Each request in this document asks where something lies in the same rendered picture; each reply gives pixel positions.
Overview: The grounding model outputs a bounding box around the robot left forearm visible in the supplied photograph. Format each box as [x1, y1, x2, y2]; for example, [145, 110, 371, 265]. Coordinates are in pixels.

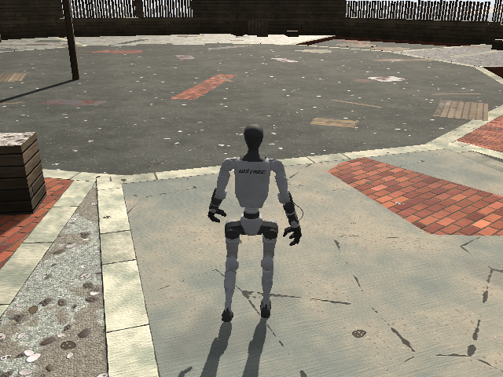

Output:
[209, 188, 222, 213]

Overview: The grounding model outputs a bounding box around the left robot upper arm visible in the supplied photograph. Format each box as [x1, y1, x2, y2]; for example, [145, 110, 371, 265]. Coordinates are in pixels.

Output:
[214, 157, 237, 199]

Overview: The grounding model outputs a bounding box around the right robot hand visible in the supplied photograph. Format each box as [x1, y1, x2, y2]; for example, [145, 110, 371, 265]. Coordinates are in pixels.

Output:
[283, 225, 302, 246]

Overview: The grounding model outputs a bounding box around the robot right forearm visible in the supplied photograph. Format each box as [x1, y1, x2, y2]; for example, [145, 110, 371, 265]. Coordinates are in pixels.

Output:
[283, 191, 299, 228]

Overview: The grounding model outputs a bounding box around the right robot upper arm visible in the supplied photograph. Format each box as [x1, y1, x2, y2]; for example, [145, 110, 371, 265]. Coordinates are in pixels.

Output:
[269, 159, 291, 203]

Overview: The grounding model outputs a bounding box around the left robot hand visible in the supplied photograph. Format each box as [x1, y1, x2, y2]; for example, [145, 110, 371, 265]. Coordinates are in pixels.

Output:
[208, 209, 226, 223]

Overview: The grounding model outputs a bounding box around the robot left thigh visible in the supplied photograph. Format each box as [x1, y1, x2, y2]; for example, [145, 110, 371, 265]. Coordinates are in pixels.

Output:
[225, 219, 240, 271]

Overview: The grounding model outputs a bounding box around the right robot foot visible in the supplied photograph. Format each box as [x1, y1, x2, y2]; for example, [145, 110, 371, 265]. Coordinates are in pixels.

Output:
[260, 299, 271, 318]

